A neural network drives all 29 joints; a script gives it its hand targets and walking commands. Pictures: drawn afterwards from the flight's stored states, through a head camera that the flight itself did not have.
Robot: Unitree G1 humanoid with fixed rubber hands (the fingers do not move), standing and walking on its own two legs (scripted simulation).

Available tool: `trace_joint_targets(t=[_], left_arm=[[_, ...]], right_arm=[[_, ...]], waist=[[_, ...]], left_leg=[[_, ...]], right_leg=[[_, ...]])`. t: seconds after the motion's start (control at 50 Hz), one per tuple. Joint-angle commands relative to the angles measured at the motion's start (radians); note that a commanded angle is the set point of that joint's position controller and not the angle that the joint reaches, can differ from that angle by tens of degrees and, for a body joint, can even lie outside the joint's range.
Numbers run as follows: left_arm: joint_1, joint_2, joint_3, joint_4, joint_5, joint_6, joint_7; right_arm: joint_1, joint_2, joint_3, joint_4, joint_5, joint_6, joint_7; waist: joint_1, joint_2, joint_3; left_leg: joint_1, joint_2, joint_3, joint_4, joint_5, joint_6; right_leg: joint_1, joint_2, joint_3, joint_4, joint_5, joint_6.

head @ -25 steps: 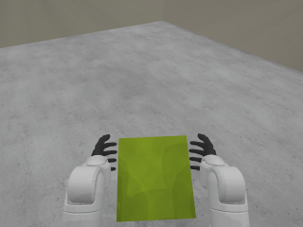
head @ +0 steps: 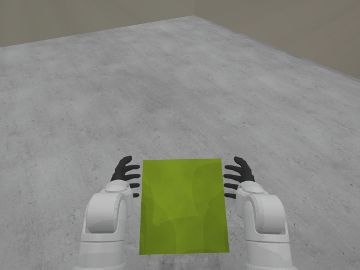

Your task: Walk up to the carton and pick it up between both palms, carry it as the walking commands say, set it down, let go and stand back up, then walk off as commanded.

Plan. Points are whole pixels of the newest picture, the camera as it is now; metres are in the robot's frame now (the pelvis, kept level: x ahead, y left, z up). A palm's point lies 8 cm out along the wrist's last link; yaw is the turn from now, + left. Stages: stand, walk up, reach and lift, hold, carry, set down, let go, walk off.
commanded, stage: carry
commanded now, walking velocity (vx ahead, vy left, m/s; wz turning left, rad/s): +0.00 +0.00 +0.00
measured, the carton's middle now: (182, 204) +0.32 +0.00 -0.03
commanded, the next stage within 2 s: none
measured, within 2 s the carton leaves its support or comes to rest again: neither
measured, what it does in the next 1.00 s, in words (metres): stands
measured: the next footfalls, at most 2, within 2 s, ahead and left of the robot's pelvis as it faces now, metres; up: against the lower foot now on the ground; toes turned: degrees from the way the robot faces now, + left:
none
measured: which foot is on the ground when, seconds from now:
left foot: down 0.00-1.00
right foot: down 0.00-1.00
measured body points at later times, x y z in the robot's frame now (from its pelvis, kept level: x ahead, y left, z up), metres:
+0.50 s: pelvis +0.01 +0.00 +0.00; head +0.00 +0.00 +0.45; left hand +0.31 +0.14 +0.07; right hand +0.32 -0.14 +0.06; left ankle +0.07 +0.13 -0.73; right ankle +0.01 -0.11 -0.73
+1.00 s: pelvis +0.02 +0.00 +0.00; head +0.01 -0.01 +0.45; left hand +0.31 +0.13 +0.08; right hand +0.30 -0.14 +0.07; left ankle +0.07 +0.13 -0.73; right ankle +0.01 -0.11 -0.73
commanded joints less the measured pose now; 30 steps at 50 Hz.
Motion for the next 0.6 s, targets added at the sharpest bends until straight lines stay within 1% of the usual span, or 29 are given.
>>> trace_joint_targets(t=[0.0,0.1,0.2,0.5,0.58], left_arm=[[-0.395,-0.944,-0.443,-0.131,-0.301,-0.084,-0.216],[-0.379,-0.919,-0.434,-0.119,-0.293,-0.115,-0.213],[-0.369,-0.903,-0.431,-0.111,-0.288,-0.137,-0.212],[-0.352,-0.868,-0.410,-0.074,-0.270,-0.193,-0.216],[-0.345,-0.867,-0.414,-0.081,-0.273,-0.205,-0.216]], right_arm=[[-0.396,0.934,0.449,-0.120,0.306,-0.068,0.219],[-0.384,0.908,0.439,-0.111,0.294,-0.100,0.215],[-0.375,0.890,0.433,-0.103,0.284,-0.123,0.213],[-0.361,0.855,0.407,-0.068,0.253,-0.181,0.216],[-0.357,0.854,0.413,-0.078,0.256,-0.193,0.216]], waist=[[0.001,-0.012,-0.303],[0.001,-0.010,-0.313],[0.001,-0.008,-0.313],[0.001,-0.007,-0.293],[0.001,-0.007,-0.285]], left_leg=[[0.167,0.084,-0.071,-0.039,0.102,0.030],[0.178,0.088,-0.071,-0.032,0.143,0.035],[0.181,0.091,-0.071,-0.031,0.156,0.037],[0.176,0.095,-0.066,-0.037,0.125,0.038],[0.175,0.095,-0.064,-0.038,0.112,0.038]], right_leg=[[0.071,-0.115,0.089,-0.093,0.133,0.005],[0.082,-0.115,0.081,-0.080,0.150,0.006],[0.087,-0.115,0.078,-0.077,0.149,0.006],[0.094,-0.111,0.077,-0.088,0.127,0.002],[0.096,-0.111,0.077,-0.092,0.121,0.001]])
